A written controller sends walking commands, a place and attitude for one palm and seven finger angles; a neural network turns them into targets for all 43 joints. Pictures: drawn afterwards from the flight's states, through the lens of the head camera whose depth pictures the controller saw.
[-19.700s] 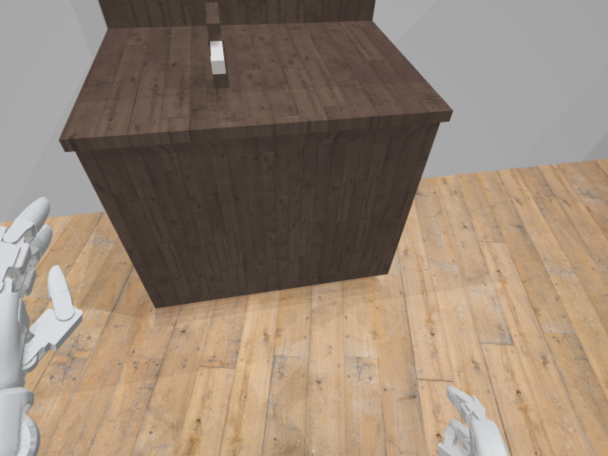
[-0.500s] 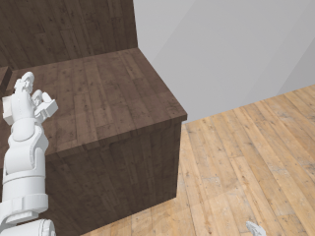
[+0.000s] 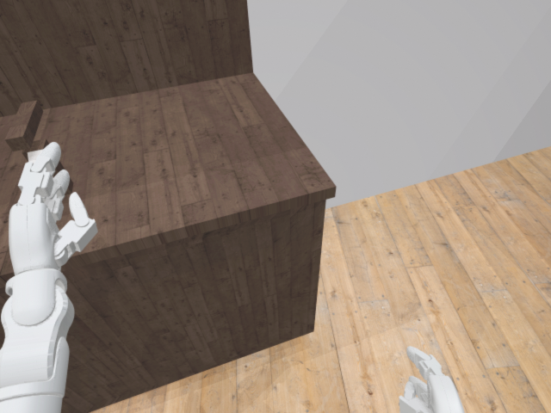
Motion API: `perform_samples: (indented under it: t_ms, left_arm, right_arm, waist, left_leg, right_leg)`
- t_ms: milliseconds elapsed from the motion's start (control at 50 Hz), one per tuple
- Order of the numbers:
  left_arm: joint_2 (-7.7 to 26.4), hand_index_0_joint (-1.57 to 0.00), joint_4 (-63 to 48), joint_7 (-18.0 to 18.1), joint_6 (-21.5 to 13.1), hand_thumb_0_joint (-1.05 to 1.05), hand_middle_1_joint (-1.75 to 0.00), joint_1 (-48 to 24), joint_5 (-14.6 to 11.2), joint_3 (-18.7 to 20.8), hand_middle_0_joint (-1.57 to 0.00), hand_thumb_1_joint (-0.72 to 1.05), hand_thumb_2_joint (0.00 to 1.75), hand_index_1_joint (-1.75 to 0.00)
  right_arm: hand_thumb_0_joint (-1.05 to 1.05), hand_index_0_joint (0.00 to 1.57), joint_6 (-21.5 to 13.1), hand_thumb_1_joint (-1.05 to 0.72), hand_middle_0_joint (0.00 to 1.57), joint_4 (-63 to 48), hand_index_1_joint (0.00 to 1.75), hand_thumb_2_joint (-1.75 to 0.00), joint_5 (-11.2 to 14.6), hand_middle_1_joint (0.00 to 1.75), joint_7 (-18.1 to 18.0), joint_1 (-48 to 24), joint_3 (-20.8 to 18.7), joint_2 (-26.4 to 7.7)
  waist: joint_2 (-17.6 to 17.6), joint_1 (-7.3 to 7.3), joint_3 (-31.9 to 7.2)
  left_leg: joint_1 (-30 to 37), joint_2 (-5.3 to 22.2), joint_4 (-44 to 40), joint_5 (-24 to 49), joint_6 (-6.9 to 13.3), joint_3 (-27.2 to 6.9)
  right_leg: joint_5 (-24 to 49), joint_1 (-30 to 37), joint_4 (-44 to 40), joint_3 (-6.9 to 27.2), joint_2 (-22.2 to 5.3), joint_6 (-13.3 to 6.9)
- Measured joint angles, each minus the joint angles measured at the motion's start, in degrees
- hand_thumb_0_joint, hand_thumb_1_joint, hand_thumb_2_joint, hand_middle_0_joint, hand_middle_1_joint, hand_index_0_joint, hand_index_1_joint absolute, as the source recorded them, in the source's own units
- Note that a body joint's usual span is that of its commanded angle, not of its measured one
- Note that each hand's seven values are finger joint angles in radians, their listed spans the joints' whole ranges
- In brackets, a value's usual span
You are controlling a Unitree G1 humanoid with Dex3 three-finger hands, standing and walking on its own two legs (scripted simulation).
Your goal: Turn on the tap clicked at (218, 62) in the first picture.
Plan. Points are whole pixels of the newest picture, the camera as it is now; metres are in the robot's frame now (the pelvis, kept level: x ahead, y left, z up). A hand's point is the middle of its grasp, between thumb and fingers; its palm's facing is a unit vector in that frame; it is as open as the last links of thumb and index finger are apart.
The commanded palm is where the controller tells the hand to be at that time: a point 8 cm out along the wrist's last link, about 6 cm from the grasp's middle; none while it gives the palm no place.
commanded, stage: draw the hand back beside the body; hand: left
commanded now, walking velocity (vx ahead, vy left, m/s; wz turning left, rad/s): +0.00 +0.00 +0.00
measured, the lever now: (43, 184) +0.41 +0.43 +0.13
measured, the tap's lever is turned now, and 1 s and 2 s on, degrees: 13 13 13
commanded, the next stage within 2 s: step back with the hand held close in 0.74 s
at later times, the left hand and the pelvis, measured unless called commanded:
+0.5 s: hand (72, 296) +0.20 +0.25 +0.15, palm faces +0.42 -0.84 -0.33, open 7.4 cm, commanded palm +0.15 +0.29 +0.17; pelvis +0.01 +0.00 +0.00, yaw +1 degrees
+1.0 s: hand (61, 290) +0.20 +0.26 +0.16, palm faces +0.45 -0.81 -0.38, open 7.4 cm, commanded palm +0.15 +0.29 +0.17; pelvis +0.00 +0.01 +0.00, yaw +2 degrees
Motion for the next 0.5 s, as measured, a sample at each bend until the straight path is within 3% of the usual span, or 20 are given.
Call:
perform_samples:
  t_ms: [220, 500]
  left_arm:
    - [-1.5, -0.20, -9.7, 0.2, -1.3, 0.01, -0.27, 10.8, 0.3, -0.5, -0.20, 0.89, 0.89, -0.26]
    - [-2.1, -0.21, -21.7, -0.3, -1.9, 0.01, -0.29, 25.6, 0.9, -2.3, -0.21, 0.89, 0.89, -0.29]
  right_arm:
    - [0.01, 0.20, -0.7, -0.91, 0.20, 1.8, 0.30, -0.90, -0.4, 0.29, 0.0, 1.5, -1.5, -1.2]
    - [0.01, 0.20, -2.2, -0.91, 0.20, -0.3, 0.30, -0.90, -1.5, 0.29, 0.7, 0.2, -1.7, -0.1]
  waist:
    - [0.2, 1.32, 1.0]
    - [0.1, 1.62, 0.5]
  left_leg:
    - [1.0, -0.4, -0.1, 0.0, 0.3, -0.5]
    - [1.3, -0.5, 0.5, -0.8, 0.4, -0.6]
  right_leg:
    - [0.0, 1.5, -0.7, -0.5, -0.3, 0.3]
    - [-0.6, 2.1, -0.4, -0.6, -0.4, 0.4]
